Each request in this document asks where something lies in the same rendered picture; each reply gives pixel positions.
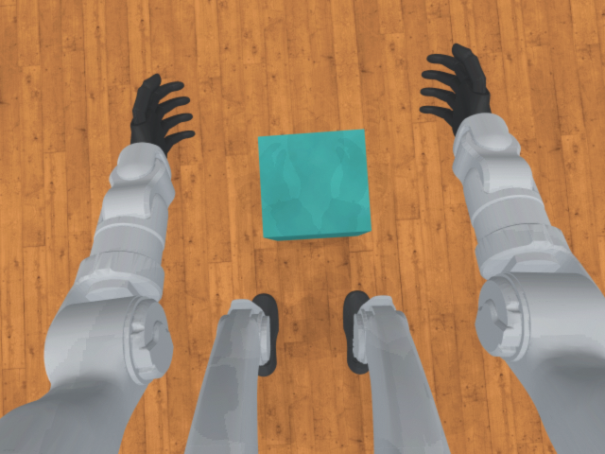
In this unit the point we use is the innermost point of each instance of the left robot upper arm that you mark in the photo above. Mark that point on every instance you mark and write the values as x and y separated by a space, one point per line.
100 358

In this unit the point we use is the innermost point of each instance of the right robot forearm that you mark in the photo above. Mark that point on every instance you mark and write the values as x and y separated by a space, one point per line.
512 228

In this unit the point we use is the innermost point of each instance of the right robot shin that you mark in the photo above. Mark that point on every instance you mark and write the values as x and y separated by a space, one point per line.
381 300

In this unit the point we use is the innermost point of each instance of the robot left hand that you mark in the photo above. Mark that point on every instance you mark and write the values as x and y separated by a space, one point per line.
147 125

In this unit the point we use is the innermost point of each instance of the robot right hand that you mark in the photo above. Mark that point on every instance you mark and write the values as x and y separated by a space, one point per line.
470 95

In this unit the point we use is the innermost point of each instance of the left robot forearm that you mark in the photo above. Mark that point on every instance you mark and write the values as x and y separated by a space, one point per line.
129 240

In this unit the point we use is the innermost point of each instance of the carton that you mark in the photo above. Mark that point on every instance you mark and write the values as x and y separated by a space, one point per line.
314 185

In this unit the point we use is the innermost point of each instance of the left robot foot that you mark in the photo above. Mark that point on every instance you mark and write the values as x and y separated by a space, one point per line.
269 306

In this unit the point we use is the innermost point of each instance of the right robot upper arm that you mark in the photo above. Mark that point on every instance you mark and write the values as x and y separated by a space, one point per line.
550 329

